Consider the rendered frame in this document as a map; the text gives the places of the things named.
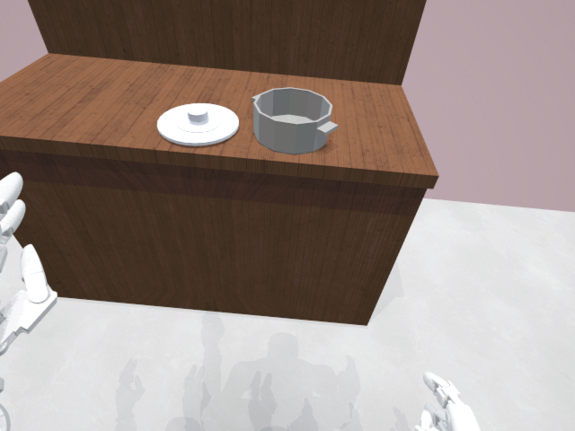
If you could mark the table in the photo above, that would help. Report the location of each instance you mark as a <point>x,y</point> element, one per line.
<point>117,213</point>

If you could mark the pot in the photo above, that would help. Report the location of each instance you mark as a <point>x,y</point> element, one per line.
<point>291,120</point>

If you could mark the knob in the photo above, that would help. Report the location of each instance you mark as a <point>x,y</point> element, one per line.
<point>197,113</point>

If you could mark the robot right hand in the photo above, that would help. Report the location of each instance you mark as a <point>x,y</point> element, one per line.
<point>458,417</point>

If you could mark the lid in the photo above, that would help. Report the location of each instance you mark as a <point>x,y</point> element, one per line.
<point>175,126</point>

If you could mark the robot left hand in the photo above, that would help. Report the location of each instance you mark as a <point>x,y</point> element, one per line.
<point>26,309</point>

